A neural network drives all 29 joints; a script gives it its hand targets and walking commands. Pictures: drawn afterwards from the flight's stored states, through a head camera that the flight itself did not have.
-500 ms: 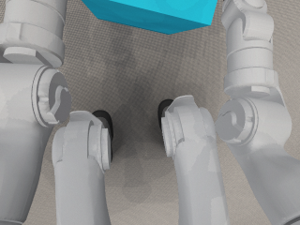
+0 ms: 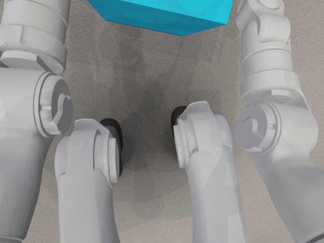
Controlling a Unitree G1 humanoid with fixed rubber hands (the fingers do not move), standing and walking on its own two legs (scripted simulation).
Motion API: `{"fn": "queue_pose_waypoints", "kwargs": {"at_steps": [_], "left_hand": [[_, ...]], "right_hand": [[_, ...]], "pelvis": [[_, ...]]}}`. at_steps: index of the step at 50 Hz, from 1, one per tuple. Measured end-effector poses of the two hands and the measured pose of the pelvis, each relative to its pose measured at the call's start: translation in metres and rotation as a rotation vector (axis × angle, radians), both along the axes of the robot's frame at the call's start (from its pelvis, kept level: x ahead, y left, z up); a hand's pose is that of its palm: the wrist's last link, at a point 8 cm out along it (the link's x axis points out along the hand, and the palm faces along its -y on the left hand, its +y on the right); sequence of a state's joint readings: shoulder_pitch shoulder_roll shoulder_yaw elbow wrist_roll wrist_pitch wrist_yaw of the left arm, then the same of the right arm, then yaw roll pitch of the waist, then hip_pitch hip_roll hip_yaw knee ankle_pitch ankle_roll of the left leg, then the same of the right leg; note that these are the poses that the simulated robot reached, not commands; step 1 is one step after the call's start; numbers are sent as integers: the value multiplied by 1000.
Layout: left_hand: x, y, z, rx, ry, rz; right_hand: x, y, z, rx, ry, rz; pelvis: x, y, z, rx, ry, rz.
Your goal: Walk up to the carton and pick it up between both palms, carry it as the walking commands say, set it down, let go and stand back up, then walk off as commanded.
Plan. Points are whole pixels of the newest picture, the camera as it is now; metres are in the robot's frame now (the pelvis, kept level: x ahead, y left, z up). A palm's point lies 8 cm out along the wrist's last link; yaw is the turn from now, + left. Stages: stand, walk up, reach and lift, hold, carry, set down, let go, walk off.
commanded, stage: set down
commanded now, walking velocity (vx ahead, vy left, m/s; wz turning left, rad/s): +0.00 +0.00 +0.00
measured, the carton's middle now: out of the picture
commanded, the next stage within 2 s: let go in 1.80 s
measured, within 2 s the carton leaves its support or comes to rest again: neither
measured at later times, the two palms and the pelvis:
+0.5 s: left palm out of the picture +0.61 +0.12 -0.15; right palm out of the picture +0.53 -0.24 -0.15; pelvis +0.00 -0.01 +0.00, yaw -1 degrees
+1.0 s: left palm out of the picture +0.62 +0.12 +0.01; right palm out of the picture +0.54 -0.25 +0.00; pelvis +0.00 -0.01 +0.10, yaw +0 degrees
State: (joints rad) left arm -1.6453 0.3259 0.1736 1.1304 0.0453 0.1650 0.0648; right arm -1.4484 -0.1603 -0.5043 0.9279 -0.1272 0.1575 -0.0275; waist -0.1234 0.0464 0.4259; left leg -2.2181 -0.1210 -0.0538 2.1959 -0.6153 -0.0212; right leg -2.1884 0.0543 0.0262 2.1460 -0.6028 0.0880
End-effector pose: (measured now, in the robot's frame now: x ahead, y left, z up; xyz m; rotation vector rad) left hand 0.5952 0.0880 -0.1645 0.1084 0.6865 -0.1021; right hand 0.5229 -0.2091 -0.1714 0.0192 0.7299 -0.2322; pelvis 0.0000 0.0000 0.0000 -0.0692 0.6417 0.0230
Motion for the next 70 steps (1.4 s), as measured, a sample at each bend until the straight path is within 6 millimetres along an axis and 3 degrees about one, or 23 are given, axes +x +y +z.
{"fn": "queue_pose_waypoints", "kwargs": {"at_steps": [13,22,30,36,46,56,70], "left_hand": [[-3,19,-5,44,20,39],[6,36,4,37,-3,61],[13,27,31,32,-91,39],[8,24,72,47,-71,48],[23,36,152,50,-76,68],[19,30,206,12,-47,46],[18,51,288,42,-62,54]], "right_hand": [[2,-38,14,-70,3,-60],[4,-30,11,-39,9,-48],[9,-39,36,-43,-94,-96],[4,-44,77,-34,-92,-114],[18,-37,150,-38,-101,-92],[11,-39,213,-49,-77,-100],[14,-38,297,-61,-83,-79]], "pelvis": [[-5,-8,1,3,-14,-10],[-3,-8,1,4,-3,-12],[-11,-3,14,-1,-67,-12],[-13,-3,38,9,-99,-16],[-7,-6,84,23,-20,-11],[13,-5,134,20,150,-16],[25,-1,211,18,187,-6]]}}
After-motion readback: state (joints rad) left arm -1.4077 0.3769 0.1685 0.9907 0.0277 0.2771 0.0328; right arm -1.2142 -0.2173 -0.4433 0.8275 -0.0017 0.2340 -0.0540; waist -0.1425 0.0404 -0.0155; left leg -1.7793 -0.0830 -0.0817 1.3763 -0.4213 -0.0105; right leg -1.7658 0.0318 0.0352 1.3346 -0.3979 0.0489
